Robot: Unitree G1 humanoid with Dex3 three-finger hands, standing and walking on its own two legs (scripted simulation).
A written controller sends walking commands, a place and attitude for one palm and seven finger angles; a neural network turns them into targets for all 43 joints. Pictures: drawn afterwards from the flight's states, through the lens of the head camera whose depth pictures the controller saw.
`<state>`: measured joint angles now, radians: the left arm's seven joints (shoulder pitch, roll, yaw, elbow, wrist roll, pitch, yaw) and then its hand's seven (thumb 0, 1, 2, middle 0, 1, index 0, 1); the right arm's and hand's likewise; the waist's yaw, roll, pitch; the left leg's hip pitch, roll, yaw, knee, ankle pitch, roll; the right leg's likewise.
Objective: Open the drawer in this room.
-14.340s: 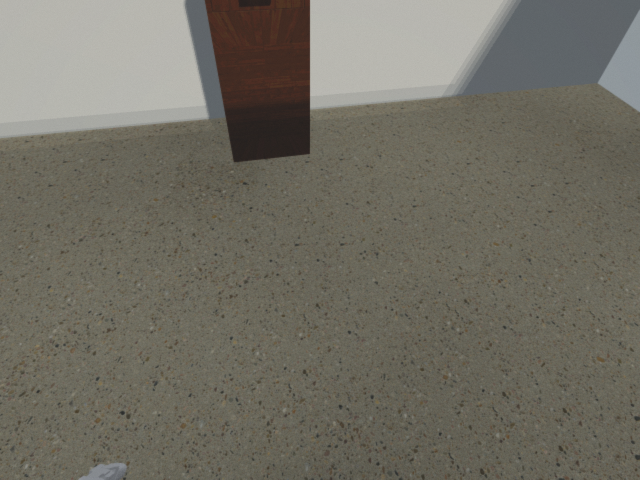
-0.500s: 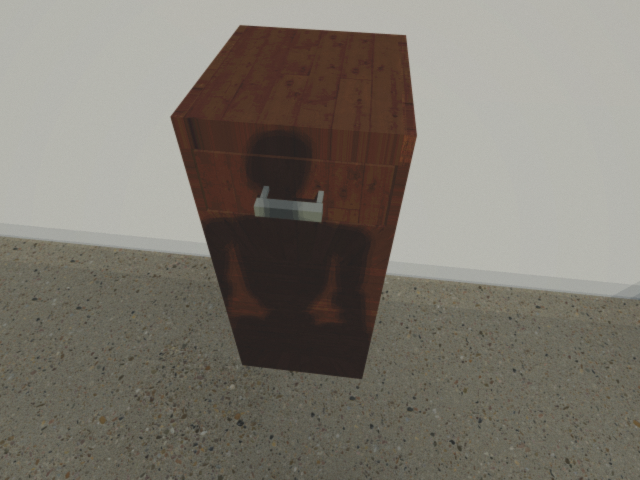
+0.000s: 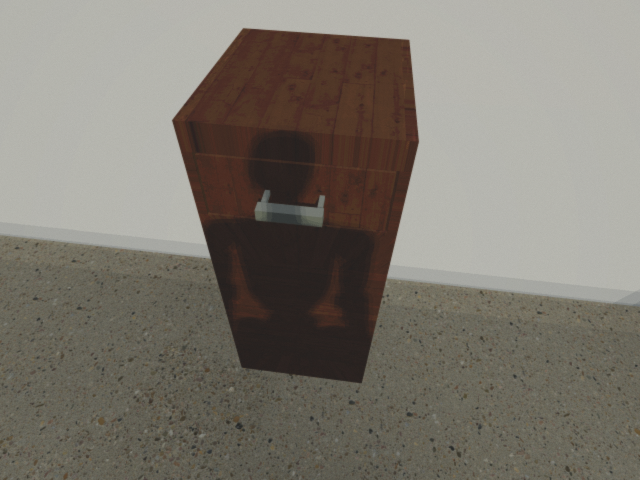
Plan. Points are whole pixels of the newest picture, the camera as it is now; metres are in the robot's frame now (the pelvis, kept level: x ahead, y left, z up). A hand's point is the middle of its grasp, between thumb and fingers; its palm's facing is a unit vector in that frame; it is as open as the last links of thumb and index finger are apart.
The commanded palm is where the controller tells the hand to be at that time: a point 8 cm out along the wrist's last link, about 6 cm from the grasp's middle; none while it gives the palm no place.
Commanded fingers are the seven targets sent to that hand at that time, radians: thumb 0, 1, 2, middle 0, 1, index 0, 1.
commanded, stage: shuffle to correct the standing spot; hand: left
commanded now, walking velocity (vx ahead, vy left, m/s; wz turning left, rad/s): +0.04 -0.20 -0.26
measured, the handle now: (291, 206) +0.56 +0.09 +0.01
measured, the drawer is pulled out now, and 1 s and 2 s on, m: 0.00 0.00 0.00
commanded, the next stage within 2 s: come to a stop and stand still in 0.18 s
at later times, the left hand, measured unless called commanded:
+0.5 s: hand out of the picture +0.04 +0.09 -0.17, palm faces +0.02 -0.98 -0.18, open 7.3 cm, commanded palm none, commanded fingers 0.00 0.90 0.90 -0.20 -0.30 -0.20 -0.30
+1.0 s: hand out of the picture +0.06 +0.11 -0.17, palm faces +0.00 -0.98 -0.19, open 7.4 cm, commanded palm none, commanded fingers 0.00 0.90 0.90 -0.20 -0.30 -0.20 -0.30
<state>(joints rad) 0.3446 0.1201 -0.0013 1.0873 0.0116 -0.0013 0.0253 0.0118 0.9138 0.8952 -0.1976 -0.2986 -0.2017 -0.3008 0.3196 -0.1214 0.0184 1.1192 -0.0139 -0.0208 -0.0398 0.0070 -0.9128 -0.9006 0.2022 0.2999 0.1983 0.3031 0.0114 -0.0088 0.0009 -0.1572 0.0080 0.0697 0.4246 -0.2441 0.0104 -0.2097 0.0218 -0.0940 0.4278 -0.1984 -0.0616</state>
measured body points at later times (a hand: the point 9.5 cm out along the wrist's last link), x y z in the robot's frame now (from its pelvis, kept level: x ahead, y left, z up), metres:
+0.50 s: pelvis +0.03 -0.07 +0.00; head +0.04 -0.08 +0.45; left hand +0.04 +0.14 -0.16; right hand +0.07 -0.31 -0.15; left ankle +0.04 +0.04 -0.72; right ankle +0.02 -0.11 -0.74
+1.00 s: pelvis +0.04 -0.06 +0.00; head +0.05 -0.06 +0.45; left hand +0.06 +0.17 -0.16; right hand +0.03 -0.28 -0.16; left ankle +0.07 +0.04 -0.74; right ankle +0.02 -0.11 -0.74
